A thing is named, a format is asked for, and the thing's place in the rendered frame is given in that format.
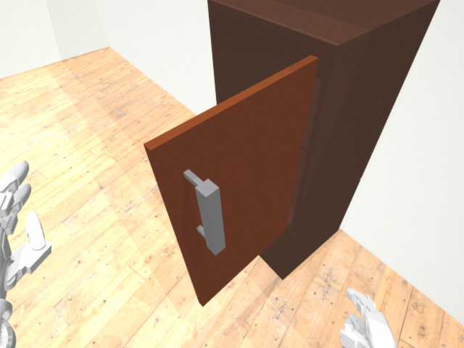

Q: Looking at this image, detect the left robot hand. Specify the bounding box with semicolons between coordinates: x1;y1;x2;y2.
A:
0;160;51;299

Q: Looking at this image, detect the robot left forearm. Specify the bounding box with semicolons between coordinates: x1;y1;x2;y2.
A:
0;299;16;348

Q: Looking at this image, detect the right robot hand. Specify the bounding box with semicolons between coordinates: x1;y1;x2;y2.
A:
340;288;397;348

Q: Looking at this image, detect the handle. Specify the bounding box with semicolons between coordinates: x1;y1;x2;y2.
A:
183;169;225;256

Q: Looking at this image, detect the cupboard door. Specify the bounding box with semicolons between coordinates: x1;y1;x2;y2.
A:
144;55;318;306

